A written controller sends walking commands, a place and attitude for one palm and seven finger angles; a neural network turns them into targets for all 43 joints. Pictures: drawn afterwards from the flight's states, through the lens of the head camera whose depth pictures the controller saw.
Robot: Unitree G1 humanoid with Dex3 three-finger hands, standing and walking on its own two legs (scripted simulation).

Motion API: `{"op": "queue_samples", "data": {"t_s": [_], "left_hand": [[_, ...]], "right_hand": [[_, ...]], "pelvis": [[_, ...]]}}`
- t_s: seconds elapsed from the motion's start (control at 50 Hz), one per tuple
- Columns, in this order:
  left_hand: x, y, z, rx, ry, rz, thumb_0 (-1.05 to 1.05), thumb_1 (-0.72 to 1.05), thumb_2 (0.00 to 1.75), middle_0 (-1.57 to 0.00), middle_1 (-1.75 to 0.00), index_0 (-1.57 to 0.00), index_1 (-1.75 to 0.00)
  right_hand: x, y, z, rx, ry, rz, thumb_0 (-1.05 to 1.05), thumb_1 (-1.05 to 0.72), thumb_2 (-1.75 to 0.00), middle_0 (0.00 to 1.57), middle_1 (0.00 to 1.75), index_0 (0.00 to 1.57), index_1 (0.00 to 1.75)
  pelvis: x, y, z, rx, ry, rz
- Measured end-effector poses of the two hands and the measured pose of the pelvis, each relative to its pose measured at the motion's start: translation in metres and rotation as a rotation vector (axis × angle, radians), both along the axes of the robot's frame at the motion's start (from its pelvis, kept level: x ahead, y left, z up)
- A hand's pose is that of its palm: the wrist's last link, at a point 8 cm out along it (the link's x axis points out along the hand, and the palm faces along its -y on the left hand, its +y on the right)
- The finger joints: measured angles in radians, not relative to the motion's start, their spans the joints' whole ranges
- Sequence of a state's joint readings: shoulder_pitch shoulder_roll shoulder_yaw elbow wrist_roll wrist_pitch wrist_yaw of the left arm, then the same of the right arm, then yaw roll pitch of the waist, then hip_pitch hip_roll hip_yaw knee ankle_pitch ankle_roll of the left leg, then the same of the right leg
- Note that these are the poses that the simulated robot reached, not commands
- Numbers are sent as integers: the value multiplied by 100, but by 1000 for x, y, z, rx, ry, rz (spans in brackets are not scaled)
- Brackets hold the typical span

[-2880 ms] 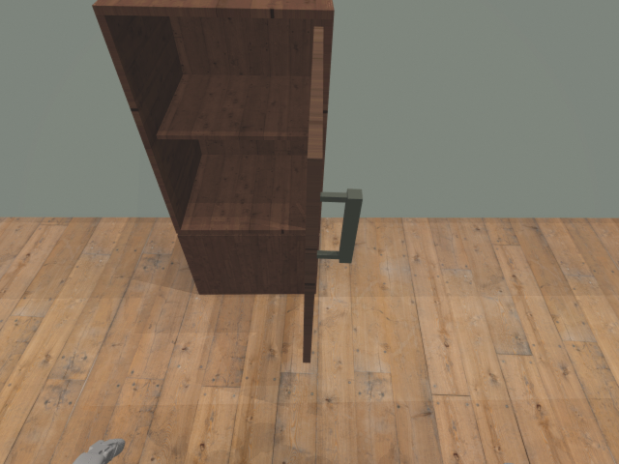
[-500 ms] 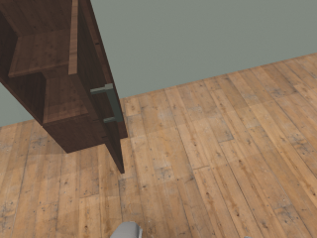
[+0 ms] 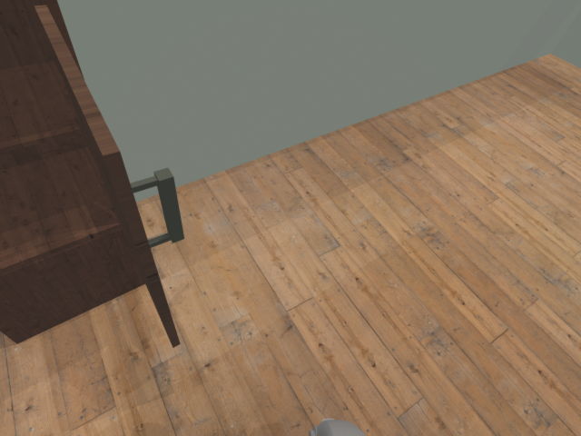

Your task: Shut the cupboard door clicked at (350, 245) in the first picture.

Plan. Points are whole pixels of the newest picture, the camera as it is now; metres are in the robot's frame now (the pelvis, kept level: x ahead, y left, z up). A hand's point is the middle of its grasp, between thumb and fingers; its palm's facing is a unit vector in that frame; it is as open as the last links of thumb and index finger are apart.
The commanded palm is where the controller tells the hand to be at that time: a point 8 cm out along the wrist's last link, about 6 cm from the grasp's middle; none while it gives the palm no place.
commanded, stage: walk around to get in front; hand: left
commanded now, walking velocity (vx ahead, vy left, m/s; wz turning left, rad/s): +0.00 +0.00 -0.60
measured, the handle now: (157, 213) +0.41 +0.25 +0.03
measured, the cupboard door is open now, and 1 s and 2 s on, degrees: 87 87 87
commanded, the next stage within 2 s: none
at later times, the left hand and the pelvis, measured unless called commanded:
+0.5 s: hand (221, 411) +0.18 +0.11 -0.16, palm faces -0.35 -0.90 -0.25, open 7.4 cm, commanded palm none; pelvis -0.01 -0.03 -0.02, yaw -20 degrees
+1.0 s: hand (197, 381) +0.23 +0.16 -0.18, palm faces -0.52 -0.84 -0.16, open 7.4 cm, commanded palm none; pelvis +0.10 -0.01 +0.00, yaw -37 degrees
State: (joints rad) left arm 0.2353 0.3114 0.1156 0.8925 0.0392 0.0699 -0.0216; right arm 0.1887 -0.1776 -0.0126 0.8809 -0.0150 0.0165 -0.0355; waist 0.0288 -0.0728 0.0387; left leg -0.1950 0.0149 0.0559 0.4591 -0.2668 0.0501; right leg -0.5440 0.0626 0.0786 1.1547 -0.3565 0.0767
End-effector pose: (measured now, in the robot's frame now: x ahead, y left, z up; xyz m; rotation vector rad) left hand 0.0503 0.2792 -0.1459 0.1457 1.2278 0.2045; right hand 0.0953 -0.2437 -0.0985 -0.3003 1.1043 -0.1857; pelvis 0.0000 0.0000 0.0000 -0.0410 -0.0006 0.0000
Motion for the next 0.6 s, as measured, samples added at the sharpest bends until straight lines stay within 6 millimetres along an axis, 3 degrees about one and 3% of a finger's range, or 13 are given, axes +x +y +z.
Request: {"op": "queue_samples", "data": {"t_s": [0.1,0.18,0.3,0.4,0.48,0.6], "left_hand": [[21,0,2,-12,20,-91,1,91,90,-20,-29,-19,-30],[45,-15,1,-26,27,-172,1,91,90,-20,-29,-19,-30],[92,-59,5,-35,-13,-323,1,91,90,-20,-29,-19,-30],[130,-102,8,-7,-107,-444,1,91,90,-20,-29,-19,-30],[138,-122,18,11,-152,-478,1,91,90,-20,-30,-20,-30],[125,-123,24,7,-113,-491,1,91,90,-20,-30,-20,-30]], "right_hand": [[-49,3,-4,9,45,-115,0,-90,-90,20,30,21,30],[-95,2,-10,24,109,-217,0,-90,-90,20,30,21,30],[-164,-4,-27,62,209,-375,0,-90,-90,20,30,21,30],[-208,-15,-53,112,255,-483,0,-90,-90,20,30,20,30],[-217,-21,-58,131,266,-526,0,-91,-90,20,30,20,30],[-182,-30,-46,146,143,-526,0,-91,-90,20,30,20,30]], "pelvis": [[-2,9,2,-10,-4,-73],[-5,9,1,-7,-2,-127],[-9,0,-4,8,-1,-223],[-11,-19,-19,35,0,-299],[-15,-27,-17,24,-16,-333],[-8,-30,-6,40,-21,-396]]}}
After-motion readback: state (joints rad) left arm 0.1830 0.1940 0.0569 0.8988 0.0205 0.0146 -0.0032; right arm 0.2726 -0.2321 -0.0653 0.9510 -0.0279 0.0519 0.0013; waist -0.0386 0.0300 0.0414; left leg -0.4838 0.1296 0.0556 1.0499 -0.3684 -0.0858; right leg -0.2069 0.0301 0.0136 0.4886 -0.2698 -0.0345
